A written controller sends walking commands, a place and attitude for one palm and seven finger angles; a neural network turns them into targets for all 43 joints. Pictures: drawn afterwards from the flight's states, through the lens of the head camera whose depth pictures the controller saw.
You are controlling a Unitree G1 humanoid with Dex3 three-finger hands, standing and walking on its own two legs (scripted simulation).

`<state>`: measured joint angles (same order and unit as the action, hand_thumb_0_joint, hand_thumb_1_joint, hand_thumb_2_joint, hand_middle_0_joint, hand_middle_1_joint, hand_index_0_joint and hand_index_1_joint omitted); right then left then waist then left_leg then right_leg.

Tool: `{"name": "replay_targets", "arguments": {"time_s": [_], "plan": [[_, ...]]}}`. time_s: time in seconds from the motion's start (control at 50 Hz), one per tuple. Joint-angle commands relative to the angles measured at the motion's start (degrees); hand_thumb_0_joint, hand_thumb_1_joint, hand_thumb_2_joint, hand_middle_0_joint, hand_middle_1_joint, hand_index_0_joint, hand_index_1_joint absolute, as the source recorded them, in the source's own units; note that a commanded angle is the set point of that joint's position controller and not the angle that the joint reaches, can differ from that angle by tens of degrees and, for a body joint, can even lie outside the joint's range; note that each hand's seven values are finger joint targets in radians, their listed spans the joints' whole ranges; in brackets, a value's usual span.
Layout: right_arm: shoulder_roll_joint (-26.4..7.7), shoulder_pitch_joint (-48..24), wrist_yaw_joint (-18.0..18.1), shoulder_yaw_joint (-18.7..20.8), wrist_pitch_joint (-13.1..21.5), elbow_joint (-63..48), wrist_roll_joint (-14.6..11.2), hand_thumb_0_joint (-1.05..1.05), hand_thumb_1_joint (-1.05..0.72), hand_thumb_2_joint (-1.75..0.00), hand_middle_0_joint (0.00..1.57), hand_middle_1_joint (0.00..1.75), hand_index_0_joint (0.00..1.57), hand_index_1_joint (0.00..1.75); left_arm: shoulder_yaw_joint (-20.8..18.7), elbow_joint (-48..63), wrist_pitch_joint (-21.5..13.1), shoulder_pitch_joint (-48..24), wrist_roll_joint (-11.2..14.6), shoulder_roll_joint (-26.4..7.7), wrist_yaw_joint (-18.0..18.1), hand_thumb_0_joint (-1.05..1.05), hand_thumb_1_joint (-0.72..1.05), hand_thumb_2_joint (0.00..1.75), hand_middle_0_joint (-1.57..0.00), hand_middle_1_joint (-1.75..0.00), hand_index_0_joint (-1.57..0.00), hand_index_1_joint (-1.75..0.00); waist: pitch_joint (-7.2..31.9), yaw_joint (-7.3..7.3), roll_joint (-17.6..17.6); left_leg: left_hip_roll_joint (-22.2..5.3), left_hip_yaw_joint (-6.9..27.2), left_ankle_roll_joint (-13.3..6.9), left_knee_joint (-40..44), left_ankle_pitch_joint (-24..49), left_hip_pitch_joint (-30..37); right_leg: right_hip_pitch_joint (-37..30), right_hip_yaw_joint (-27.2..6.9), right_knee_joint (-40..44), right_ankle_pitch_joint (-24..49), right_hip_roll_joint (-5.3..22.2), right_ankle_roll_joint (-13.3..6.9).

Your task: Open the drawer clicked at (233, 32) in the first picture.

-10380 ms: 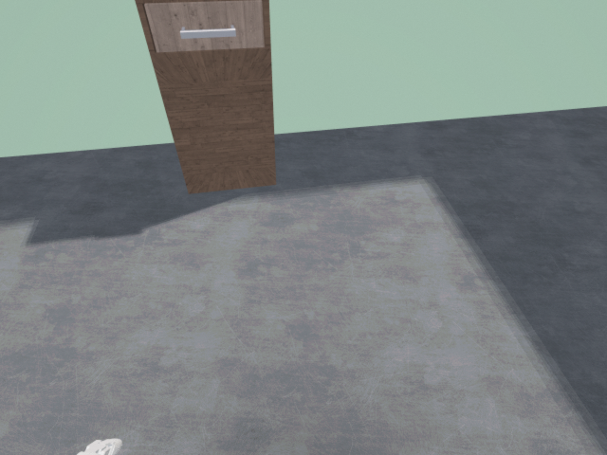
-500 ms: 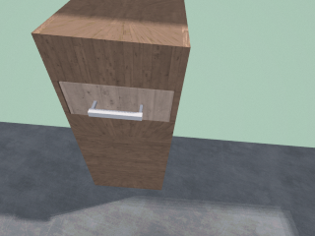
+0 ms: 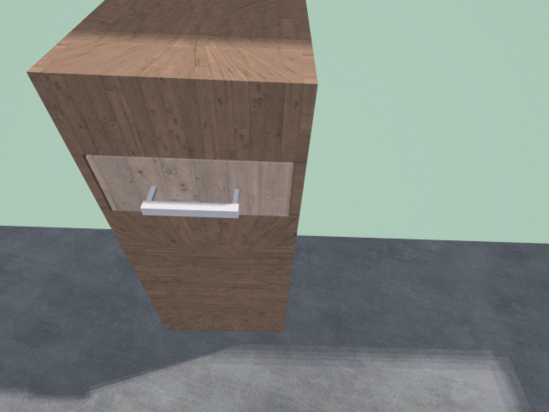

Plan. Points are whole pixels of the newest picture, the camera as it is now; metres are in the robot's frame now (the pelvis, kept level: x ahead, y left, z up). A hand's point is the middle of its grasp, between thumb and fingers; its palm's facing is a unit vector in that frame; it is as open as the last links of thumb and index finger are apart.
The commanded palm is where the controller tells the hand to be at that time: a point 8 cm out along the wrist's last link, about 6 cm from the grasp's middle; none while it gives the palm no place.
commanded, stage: look again from close up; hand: left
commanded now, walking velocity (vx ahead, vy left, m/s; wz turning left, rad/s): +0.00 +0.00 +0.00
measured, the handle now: (192, 201) +0.49 +0.20 -0.01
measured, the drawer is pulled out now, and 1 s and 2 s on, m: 0.00 0.00 0.00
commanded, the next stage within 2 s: raise the hand with hooked fingers in 0.46 s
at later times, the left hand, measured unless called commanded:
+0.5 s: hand out of the picture -0.03 +0.18 -0.18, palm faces +0.03 -0.99 -0.17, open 7.4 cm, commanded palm none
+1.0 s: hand out of the picture +0.13 +0.19 -0.08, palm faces -0.12 -0.27 -0.95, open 8.6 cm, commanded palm +0.12 +0.23 -0.01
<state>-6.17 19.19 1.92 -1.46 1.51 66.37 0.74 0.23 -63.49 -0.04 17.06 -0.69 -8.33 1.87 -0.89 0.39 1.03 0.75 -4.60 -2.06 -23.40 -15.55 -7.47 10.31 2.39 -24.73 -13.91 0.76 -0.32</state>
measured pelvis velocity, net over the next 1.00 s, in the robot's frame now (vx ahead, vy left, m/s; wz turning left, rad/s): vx -0.04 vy -0.01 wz -0.02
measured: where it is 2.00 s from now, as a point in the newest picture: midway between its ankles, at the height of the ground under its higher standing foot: outside the picture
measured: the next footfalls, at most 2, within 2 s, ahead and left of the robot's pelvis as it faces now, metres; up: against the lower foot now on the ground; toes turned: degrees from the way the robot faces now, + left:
none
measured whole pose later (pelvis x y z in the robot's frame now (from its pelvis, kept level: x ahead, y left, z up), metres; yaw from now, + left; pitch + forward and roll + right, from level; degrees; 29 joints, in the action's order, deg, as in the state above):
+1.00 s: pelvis -0.04 -0.01 -0.03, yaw -1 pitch +6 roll +2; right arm -15.0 6.3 -2.7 2.1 -2.4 28.6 2.5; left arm 7.3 -4.5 -1.4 25.2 -59.7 -14.8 22.0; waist 5.0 4.3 2.1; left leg 0.8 -6.8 -1.9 -41.3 -20.4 -27.1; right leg 31.9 -2.8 -45.1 -19.3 -1.4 -2.3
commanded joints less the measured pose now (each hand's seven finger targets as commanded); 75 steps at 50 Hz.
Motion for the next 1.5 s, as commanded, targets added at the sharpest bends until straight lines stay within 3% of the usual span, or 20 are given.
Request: {"name": "replay_targets", "arguments": {"time_s": [0.0, 0.06, 0.28, 0.52, 0.54, 0.56, 0.58, 0.62, 0.64, 0.72, 0.78, 0.82, 0.9, 0.96, 1.02, 1.12, 1.2, 1.28, 1.36, 1.48], "plan": [[-7.52, -1.91, -0.48, 0.95, 0.68, -7.1, -0.7, 0.0, -0.9, -0.9, 0.2, 0.3, 0.2, 0.3, -0.21, -0.36, -3.15, 5.94, -0.28, -8.29, 2.08, 0.0, 0.9, 0.9, -0.2, -0.3, -0.2, -0.3, -2.83, -1.16, -1.69, -5.65, 4.07, 2.17, -4.51, 15.16, -5.6, -0.43, -6.94, -0.4, 37.29, 9.21, -2.13], [-6.34, 4.11, -0.05, 1.19, 0.64, -5.65, -0.23, 0.0, -0.9, -0.9, 0.2, 0.3, 0.2, 0.3, 0.18, 1.31, -3.03, 4.22, 0.51, -6.18, 1.43, 0.0, 0.9, 0.9, -0.2, -0.3, -0.2, -0.3, 9.11, -2.05, -1.73, -5.85, 5.43, 0.52, -3.3, 12.43, -2.14, -6.7, -6.08, -3.13, 27.52, 7.71, -2.98], [-8.05, 1.6, -0.44, 1.03, 0.01, -6.37, -0.07, 0.0, -0.9, -0.9, 0.2, 0.3, 0.2, 0.3, 0.61, 1.77, -1.24, 4.17, 0.11, -4.17, 0.69, 0.0, 0.9, 0.9, -0.2, -0.3, -0.2, -0.3, -7.73, -0.71, -0.79, -6.17, 8.14, -0.5, 4.03, 3.43, -9.04, 2.53, -4.92, 1.22, 3.08, 4.77, -1.86], [-8.36, 1.62, -0.54, 0.96, 0.18, -5.31, -0.12, 0.0, -0.9, -0.9, 0.2, 0.3, 0.2, 0.3, 0.3, 2.42, -0.97, 5.0, -0.04, -4.34, 0.49, 0.0, 0.9, 0.9, -0.2, -0.3, -0.2, -0.3, -5.34, -0.2, -1.53, -6.41, 9.06, -0.63, 7.59, -1.04, -9.07, -0.56, -4.12, 2.2, 3.55, 4.99, -1.14], [-10.36, -4.25, -0.91, 1.1, 0.65, -9.36, -0.7, 0.0, -0.9, -0.9, 0.2, 0.3, 0.2, 0.3, 0.4, 0.76, -1.78, 7.07, -0.84, -7.03, 2.58, 0.0, 0.9, 0.9, -0.2, -0.3, -0.2, -0.3, -9.37, 1.88, 2.42, -7.17, 5.86, 1.0, -2.74, 9.42, -11.97, 4.13, -5.19, 1.47, 15.63, 7.11, -0.57], [-18.13, -2.95, 1.63, 1.39, 8.86, -29.83, -3.88, 0.0, -0.9, -0.9, 0.2, 0.3, 0.2, 0.3, -0.24, 90.38, -11.58, -39.41, -8.26, -24.41, 3.24, 0.0, 0.88, 0.89, -0.2, -0.32, -0.2, -0.32, 23.06, -5.13, -17.68, -2.87, 7.61, 0.71, 3.42, 13.7, 6.97, -1.06, -4.92, -6.0, 8.8, -0.65, -2.04], [-13.5, -9.3, 3.91, 0.63, 14.99, -26.53, -3.54, 0.0, -0.9, -0.9, 0.2, 0.3, 0.2, 0.3, -1.07, 73.25, -5.87, -13.18, -9.99, -19.87, 7.65, 0.0, 0.85, 0.88, -0.2, -0.33, -0.2, -0.33, 16.63, 0.87, -21.1, -5.95, 8.48, 3.15, 6.18, 13.92, 6.79, 6.53, 0.09, -11.62, -3.66, -0.63, -2.78], [-10.26, -6.2, 4.0, 1.78, 17.3, -22.47, -5.13, 0.0, -0.9, -0.9, 0.2, 0.3, 0.2, 0.3, 7.15, 59.65, 3.56, 6.99, -8.39, -3.35, 11.03, 0.0, 0.81, 0.86, -0.21, -0.36, -0.21, -0.36, 6.11, -0.91, -11.8, -5.6, 9.09, 3.95, 7.67, -1.98, -4.24, 12.53, 1.96, -12.82, -8.22, -1.01, -1.35], [-11.93, -7.55, 3.6, 1.64, 18.14, -27.38, -5.0, 0.0, -0.9, -0.9, 0.2, 0.3, 0.2, 0.3, 9.75, 72.28, 2.42, -2.87, -9.65, -3.98, 11.21, 0.0, 0.78, 0.85, -0.21, -0.37, -0.21, -0.37, 1.71, -1.57, -11.48, -4.22, 9.51, 3.08, 5.78, -6.1, -7.85, 12.61, 1.3, -11.49, -5.41, -0.56, -1.22], [-15.79, -9.8, 1.89, 2.91, 16.59, -33.19, -0.54, 0.0, -0.9, -0.9, 0.2, 0.3, 0.2, 0.3, 9.07, 67.17, 1.66, -2.54, -30.9, -9.79, 16.46, 0.0, 0.69, 0.81, -0.22, -0.43, -0.22, -0.43, -1.05, -3.22, 4.4, -1.95, 12.26, 1.23, -2.64, -11.9, -16.22, 19.33, -2.36, -8.39, -11.03, -2.02, -2.33], [-15.65, -13.32, -1.09, 4.98, 10.39, -38.74, 1.3, 0.0, -0.9, -0.9, 0.2, 0.3, 0.2, 0.3, 8.57, 54.43, 1.77, 16.77, -44.46, -6.03, 19.25, 0.0, 0.62, 0.78, -0.22, -0.48, -0.22, -0.48, -3.25, 2.36, 16.06, 0.04, 7.34, 1.72, -6.85, -10.36, -21.82, 21.36, -3.6, -6.35, -19.61, -2.76, -3.24], [-15.49, -15.85, -3.36, 5.05, 4.63, -41.5, 0.91, 0.0, -0.9, -0.9, 0.2, 0.3, 0.2, 0.3, 5.83, 54.66, 0.4, 21.79, -50.71, -7.75, 19.45, 0.0, 0.57, 0.76, -0.22, -0.51, -0.22, -0.51, 2.12, 6.3, 14.63, 0.93, 4.59, 2.27, -8.24, -1.8, -22.16, 16.42, -5.87, -8.09, -12.54, -2.78, -4.55], [-14.18, -20.58, -4.91, 4.6, -2.2, -45.8, 0.87, 0.0, -0.9, -0.9, 0.2, 0.3, 0.2, 0.3, -1.5, 65.37, -1.25, 14.46, -58.81, -16.5, 21.72, 0.0, 0.48, 0.72, -0.23, -0.57, -0.23, -0.57, 7.13, 9.19, 5.65, 1.49, 3.43, 2.27, -9.95, 0.98, -23.35, 14.25, -8.13, -11.68, -7.39, -2.23, -5.09], [-12.74, -20.06, -4.48, 4.8, -4.19, -47.12, 2.14, 0.0, -0.9, -0.9, 0.2, 0.3, 0.2, 0.3, -3.65, 75.19, -1.6, 4.03, -62.8, -19.95, 26.0, 0.0, 0.41, 0.69, -0.24, -0.62, -0.24, -0.62, 15.43, 7.89, -7.35, 1.34, 3.68, 1.42, -13.22, 3.44, -17.58, 16.32, -10.19, -14.28, -3.14, -3.17, -5.78], [-12.11, -20.14, -3.12, 4.89, -4.71, -46.54, 3.34, 0.0, -0.9, -0.9, 0.2, 0.3, 0.2, 0.3, -3.59, 84.96, -3.15, -8.78, -63.56, -22.18, 29.45, 0.0, 0.34, 0.66, -0.24, -0.66, -0.24, -0.66, 20.2, 4.07, -8.87, 1.59, 5.8, 0.49, -18.48, 3.16, -11.75, 22.29, -13.43, -13.78, -5.47, -2.51, -5.15], [-12.44, -20.41, -2.07, 4.54, -2.71, -43.67, 3.95, 0.0, -0.9, -0.9, 0.2, 0.3, 0.2, 0.3, -1.58, 80.99, -7.89, -13.61, -60.24, -21.67, 28.47, 0.0, 0.22, 0.61, -0.25, -0.74, -0.25, -0.74, 14.23, -0.69, -4.58, 2.57, 6.1, -0.48, -23.08, -0.1, -12.77, 27.41, -14.44, -10.83, -7.64, -1.84, -4.01], [-12.51, -21.43, -2.06, 4.03, -3.82, -43.08, 2.41, 0.0, -0.9, -0.9, 0.2, 0.3, 0.2, 0.3, -0.16, 71.13, -2.02, -5.36, -56.77, -18.82, 23.0, 0.0, 0.13, 0.57, -0.25, -0.8, -0.25, -0.8, 13.2, 1.14, 0.66, 2.47, 5.13, -0.58, -18.16, 1.91, -17.88, 16.72, -11.3, -9.81, 1.72, -1.88, -2.68], [-12.51, -21.57, -1.4, 2.42, -5.12, -43.94, 0.72, 0.0, -0.9, -0.9, 0.2, 0.3, 0.2, 0.3, -3.63, 71.18, 3.0, 1.05, -54.6, -23.97, 16.1, 0.0, 0.04, 0.53, -0.26, -0.86, -0.26, -0.86, 15.37, 5.13, 7.6, 2.67, 3.84, 0.06, -12.8, 6.27, -20.11, 1.71, -12.99, -9.1, 14.19, -0.55, -1.3], [-12.07, -21.48, -1.2, 1.79, -4.64, -43.21, 1.15, 0.0, -0.9, -0.9, 0.2, 0.3, 0.2, 0.3, -7.33, 75.81, 0.57, 1.4, -54.96, -26.72, 14.33, 0.0, -0.06, 0.49, -0.27, -0.92, -0.27, -0.92, 15.59, 6.46, 4.06, 2.6, 4.05, 0.25, -10.83, 10.05, -18.46, -2.82, -12.85, -10.66, 26.82, 0.26, -0.93], [-12.13, -20.47, -0.85, 3.71, -3.68, -41.33, 2.08, 0.0, -0.9, -0.9, 0.2, 0.3, 0.2, 0.3, -10.0, 83.03, -4.12, -8.16, -55.51, -27.72, 18.85, 0.0, -0.2, 0.43, -0.28, -1.0, -0.28, -1.0, 19.3, 4.79, -3.91, 3.29, 4.85, -0.01, -11.79, 13.12, -13.79, -0.52, -11.83, -10.22, 25.58, -0.07, -1.85]]}}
